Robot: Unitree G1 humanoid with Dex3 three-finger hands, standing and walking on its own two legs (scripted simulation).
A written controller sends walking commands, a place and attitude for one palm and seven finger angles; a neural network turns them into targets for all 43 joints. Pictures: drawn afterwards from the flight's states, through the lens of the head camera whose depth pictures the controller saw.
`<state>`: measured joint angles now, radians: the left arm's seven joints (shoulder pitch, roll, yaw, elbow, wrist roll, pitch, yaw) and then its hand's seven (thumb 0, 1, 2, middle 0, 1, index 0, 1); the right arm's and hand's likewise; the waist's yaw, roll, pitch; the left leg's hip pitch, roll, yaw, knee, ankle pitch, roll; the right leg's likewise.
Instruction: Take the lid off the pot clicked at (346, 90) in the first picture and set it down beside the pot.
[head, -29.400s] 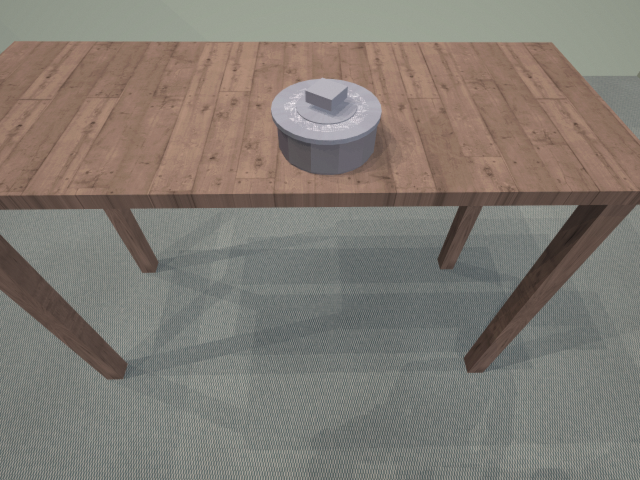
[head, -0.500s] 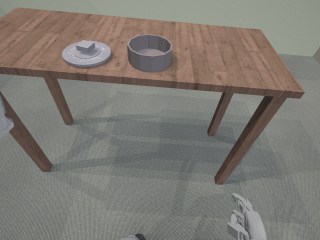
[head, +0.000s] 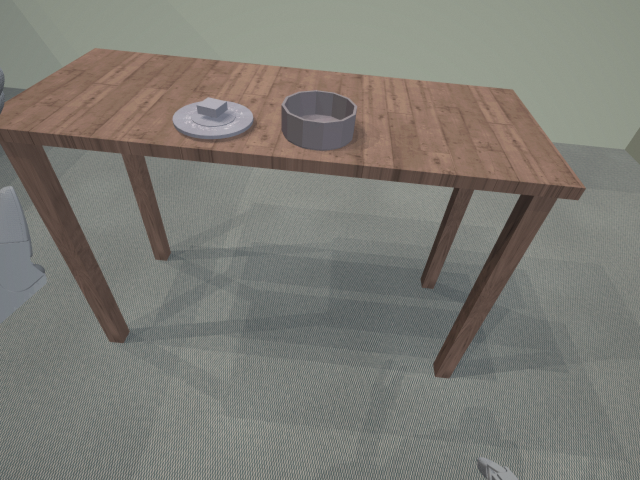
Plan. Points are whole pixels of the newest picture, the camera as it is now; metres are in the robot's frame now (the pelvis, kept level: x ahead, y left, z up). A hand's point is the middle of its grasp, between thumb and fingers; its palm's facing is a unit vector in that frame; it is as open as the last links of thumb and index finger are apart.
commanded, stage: stop stepping back and stand still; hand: left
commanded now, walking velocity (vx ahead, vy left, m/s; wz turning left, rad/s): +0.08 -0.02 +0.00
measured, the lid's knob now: (212, 107) +0.81 +0.29 +0.10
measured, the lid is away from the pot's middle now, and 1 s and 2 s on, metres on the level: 0.23 0.23 0.23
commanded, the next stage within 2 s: let the arm hang, fingers relaxed in 1.12 s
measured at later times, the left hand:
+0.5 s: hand out of the picture +0.09 +0.20 -0.18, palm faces +0.05 -0.98 -0.18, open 7.4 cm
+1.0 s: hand out of the picture +0.02 +0.17 -0.18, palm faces +0.13 -0.97 -0.21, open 7.3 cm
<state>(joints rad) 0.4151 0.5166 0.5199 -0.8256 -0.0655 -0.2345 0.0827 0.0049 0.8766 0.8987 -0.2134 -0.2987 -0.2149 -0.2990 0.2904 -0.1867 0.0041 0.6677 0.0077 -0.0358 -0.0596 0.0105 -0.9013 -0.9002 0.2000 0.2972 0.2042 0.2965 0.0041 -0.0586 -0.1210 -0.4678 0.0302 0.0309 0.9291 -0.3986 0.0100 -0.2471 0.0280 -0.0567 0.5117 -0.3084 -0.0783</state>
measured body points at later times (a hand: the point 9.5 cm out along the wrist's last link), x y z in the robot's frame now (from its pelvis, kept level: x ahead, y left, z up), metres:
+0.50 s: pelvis +0.01 +0.02 -0.03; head +0.02 +0.03 +0.42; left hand +0.08 +0.25 -0.17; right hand +0.12 -0.22 -0.15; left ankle -0.01 +0.15 -0.74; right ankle -0.02 -0.08 -0.73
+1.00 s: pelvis +0.04 +0.01 +0.00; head +0.06 +0.00 +0.45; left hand +0.02 +0.23 -0.16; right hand +0.05 -0.21 -0.17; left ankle -0.02 +0.13 -0.74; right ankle -0.01 -0.09 -0.74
